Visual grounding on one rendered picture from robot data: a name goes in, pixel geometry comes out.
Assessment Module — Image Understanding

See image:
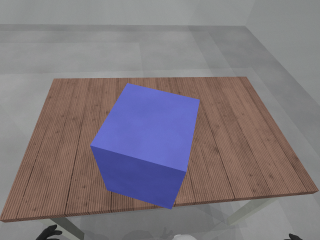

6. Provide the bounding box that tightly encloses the left robot hand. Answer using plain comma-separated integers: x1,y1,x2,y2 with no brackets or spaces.
36,224,63,240

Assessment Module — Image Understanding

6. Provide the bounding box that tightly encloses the carton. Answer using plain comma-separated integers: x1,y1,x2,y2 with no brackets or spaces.
90,83,200,210

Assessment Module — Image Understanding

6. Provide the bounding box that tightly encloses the table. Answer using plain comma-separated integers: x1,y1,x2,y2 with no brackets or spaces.
0,76,319,240

